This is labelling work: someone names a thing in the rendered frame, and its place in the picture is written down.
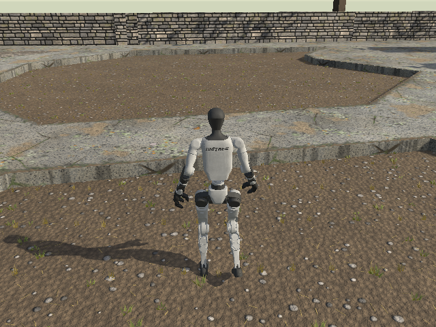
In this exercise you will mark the robot left hand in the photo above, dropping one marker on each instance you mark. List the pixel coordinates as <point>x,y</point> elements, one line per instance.
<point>178,198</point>

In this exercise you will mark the left robot upper arm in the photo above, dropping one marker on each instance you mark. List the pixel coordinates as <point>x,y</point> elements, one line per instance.
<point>191,156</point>

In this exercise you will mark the robot right thigh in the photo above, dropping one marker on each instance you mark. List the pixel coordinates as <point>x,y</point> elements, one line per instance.
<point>233,205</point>

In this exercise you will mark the robot right hand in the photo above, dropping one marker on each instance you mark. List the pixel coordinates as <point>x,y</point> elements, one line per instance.
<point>253,189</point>

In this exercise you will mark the right robot forearm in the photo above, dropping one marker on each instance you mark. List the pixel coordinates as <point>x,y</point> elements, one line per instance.
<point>250,176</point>

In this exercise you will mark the robot torso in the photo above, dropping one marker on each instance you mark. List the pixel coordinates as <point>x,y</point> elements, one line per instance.
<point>217,162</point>

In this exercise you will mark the left robot forearm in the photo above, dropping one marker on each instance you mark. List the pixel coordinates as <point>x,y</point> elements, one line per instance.
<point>182,182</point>

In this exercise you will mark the right robot upper arm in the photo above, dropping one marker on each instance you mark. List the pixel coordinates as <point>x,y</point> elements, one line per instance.
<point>242,154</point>

